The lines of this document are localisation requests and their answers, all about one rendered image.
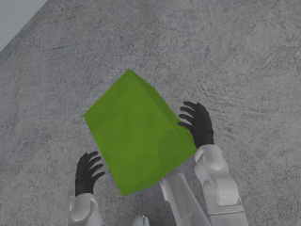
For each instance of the left robot thigh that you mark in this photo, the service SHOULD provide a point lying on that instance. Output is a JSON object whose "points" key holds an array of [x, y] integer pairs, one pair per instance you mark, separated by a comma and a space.
{"points": [[136, 221]]}

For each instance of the robot right forearm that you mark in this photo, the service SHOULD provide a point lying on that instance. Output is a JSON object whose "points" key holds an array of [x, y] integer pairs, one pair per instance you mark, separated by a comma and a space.
{"points": [[220, 191]]}

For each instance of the right robot thigh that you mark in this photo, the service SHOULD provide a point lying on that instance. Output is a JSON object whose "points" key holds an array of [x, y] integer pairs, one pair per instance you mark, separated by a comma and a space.
{"points": [[185, 207]]}

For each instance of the robot right hand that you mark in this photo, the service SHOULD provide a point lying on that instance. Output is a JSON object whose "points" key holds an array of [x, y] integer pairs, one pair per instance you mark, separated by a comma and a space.
{"points": [[201, 128]]}

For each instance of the robot thigh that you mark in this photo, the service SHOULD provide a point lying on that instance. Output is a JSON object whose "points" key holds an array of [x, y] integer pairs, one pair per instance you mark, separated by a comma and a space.
{"points": [[185, 207], [136, 221]]}

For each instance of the robot left forearm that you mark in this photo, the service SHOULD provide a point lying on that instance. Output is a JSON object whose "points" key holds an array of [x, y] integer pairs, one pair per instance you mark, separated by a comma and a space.
{"points": [[84, 211]]}

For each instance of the robot left hand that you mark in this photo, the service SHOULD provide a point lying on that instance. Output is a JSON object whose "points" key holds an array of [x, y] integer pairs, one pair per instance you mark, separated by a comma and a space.
{"points": [[84, 182]]}

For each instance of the carton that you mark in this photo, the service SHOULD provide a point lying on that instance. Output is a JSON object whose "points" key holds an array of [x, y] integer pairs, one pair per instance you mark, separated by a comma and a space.
{"points": [[138, 134]]}

